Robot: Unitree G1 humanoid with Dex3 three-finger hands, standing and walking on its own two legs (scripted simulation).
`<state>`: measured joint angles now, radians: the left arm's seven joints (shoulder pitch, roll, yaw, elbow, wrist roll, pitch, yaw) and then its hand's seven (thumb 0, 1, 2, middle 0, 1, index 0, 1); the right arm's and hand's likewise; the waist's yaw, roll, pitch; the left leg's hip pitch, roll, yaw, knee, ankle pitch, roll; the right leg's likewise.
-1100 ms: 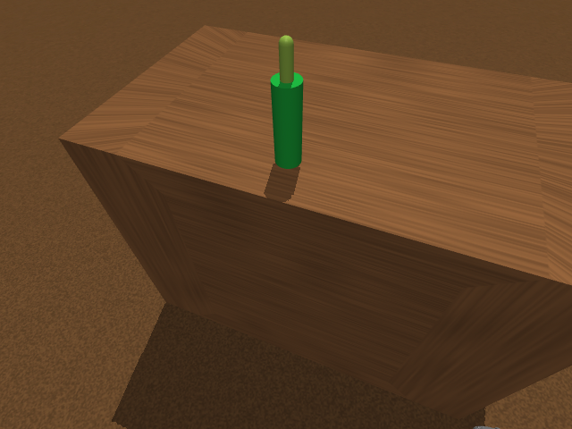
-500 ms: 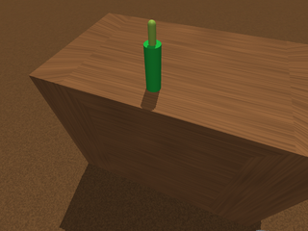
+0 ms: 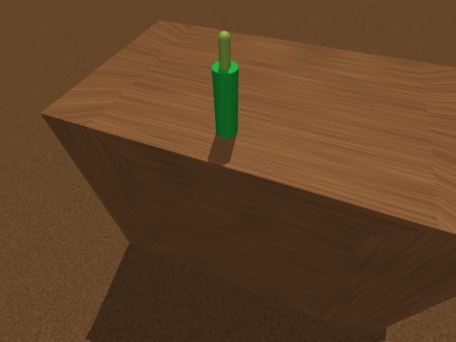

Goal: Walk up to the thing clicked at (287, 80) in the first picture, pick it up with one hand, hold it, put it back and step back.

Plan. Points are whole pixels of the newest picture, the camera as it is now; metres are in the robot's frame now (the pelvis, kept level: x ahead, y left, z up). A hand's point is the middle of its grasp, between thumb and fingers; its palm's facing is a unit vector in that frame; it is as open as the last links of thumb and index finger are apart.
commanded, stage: stand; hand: left
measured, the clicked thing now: (225, 89) +0.57 +0.02 +0.14
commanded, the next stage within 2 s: walk up in 0.02 s
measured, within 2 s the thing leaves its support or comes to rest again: neither
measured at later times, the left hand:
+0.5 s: hand (137, 338) +0.15 +0.21 -0.15, palm faces -0.21 -0.87 -0.44, open 7.3 cm
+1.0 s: hand (149, 279) +0.27 +0.21 -0.17, palm faces -0.37 -0.83 -0.42, open 7.3 cm
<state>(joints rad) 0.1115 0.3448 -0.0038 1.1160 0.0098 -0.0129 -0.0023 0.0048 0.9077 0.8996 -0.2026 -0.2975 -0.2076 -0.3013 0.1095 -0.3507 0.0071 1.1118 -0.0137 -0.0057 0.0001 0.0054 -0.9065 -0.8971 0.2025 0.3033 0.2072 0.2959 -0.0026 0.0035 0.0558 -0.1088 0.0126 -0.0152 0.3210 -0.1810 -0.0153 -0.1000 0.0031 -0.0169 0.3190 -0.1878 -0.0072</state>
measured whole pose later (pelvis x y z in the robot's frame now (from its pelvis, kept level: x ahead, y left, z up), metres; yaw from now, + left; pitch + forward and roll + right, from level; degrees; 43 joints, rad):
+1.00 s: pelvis +0.07 -0.01 -0.04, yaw -20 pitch -2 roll -1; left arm 0.18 0.42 0.04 0.81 0.01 -0.01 0.01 0.00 0.91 0.90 -0.20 -0.30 -0.21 -0.30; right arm 0.21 -0.40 -0.05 0.80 -0.02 0.02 0.01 0.00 -0.90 -0.90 0.21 0.30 0.21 0.30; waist -0.03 0.02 0.16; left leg -0.35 0.09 0.05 0.78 -0.40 -0.01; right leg -0.31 0.04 0.02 0.71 -0.38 -0.02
